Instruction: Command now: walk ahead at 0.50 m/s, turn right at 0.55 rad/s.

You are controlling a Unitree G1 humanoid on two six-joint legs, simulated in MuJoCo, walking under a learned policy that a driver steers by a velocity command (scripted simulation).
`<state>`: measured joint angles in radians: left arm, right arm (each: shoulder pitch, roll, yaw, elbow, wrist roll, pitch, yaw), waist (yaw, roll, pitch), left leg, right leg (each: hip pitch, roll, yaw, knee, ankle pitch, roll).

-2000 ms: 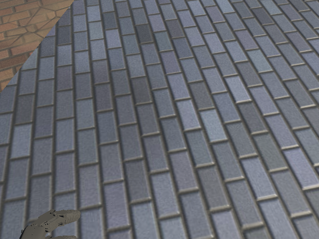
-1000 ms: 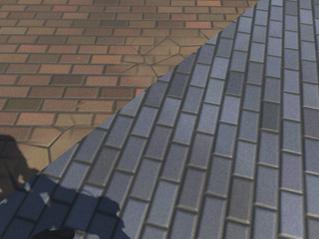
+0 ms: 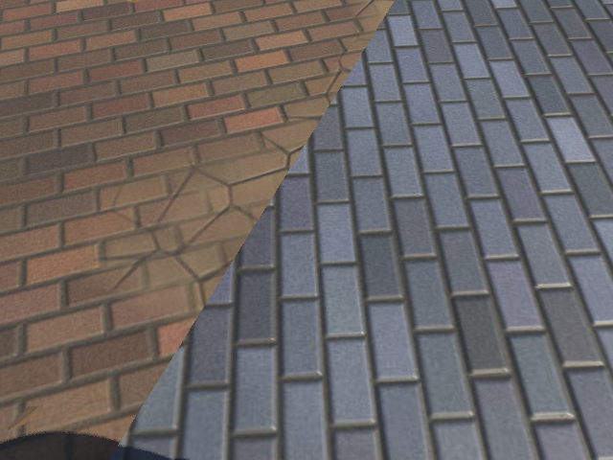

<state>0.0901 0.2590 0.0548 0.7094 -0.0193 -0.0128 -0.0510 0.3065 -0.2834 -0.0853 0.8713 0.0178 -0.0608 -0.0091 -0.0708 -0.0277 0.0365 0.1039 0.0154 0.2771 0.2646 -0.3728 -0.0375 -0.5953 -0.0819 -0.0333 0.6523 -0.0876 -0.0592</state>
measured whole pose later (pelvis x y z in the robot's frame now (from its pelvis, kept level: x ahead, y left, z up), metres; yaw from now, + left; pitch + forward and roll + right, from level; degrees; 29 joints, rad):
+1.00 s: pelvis +0.56 -0.07 +0.01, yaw -17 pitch +2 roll +2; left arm 0.05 0.25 0.04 0.68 -0.01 -0.07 -0.03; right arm 0.38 -0.27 -0.04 0.90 0.02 -0.07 0.01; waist -0.11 -0.03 0.02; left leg 0.04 -0.05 0.01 0.22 -0.30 0.04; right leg -0.60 -0.07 0.02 0.55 0.02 -0.01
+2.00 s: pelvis +1.13 -0.11 +0.01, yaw +4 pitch +2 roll +1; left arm 0.10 0.24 -0.02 0.79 0.07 -0.06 -0.07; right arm 0.45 -0.22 -0.01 0.91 -0.08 -0.13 0.05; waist -0.08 -0.03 0.00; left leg 0.04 -0.09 -0.01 0.26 -0.33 0.08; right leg -0.71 -0.08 0.00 0.67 0.13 -0.02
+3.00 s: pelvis +1.74 -0.19 -0.10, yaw -26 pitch +3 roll -1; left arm 0.05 0.13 -0.07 0.55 -0.02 -0.03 0.00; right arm 0.51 -0.20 0.01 0.99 0.00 -0.02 -0.01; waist -0.06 0.01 -0.05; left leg 0.02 0.03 0.12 0.20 -0.28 0.01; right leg -0.94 -0.07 -0.11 1.32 -0.45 -0.06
